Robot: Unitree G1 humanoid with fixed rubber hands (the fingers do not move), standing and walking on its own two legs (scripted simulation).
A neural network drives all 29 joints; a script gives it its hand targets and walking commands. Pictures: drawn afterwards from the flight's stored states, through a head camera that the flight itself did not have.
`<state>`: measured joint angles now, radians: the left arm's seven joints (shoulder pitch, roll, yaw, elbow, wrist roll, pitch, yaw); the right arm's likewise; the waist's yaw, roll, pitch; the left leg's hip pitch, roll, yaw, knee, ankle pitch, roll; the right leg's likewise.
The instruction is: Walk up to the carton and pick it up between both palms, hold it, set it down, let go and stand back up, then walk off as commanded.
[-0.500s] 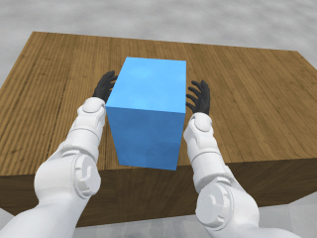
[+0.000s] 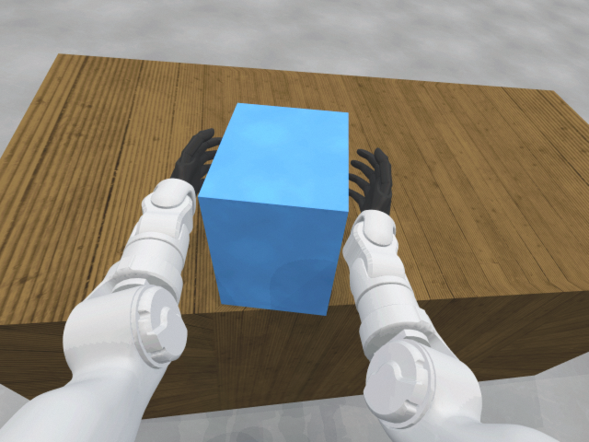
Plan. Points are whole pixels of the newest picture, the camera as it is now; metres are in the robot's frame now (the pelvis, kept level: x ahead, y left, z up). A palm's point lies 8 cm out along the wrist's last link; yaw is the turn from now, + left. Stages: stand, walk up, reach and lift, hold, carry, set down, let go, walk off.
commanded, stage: set down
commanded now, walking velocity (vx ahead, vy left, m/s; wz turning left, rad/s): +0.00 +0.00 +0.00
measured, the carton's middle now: (282, 211) +0.44 -0.03 +0.06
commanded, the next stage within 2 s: none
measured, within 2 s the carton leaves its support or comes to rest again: rests again in 0.36 s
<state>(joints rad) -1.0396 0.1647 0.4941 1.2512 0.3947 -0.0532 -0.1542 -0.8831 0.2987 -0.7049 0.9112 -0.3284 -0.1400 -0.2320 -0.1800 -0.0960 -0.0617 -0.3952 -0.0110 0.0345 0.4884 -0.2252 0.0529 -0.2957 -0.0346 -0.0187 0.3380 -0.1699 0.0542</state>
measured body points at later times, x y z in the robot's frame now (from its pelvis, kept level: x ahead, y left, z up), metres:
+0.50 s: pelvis +0.01 +0.00 +0.00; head +0.07 +0.05 +0.44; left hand +0.49 +0.09 +0.07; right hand +0.41 -0.16 +0.09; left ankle +0.01 +0.07 -0.74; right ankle -0.01 -0.17 -0.74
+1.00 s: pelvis -0.01 -0.01 +0.00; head +0.04 +0.04 +0.45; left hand +0.45 +0.14 +0.05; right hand +0.37 -0.14 +0.05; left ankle +0.01 +0.07 -0.74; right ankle -0.01 -0.17 -0.74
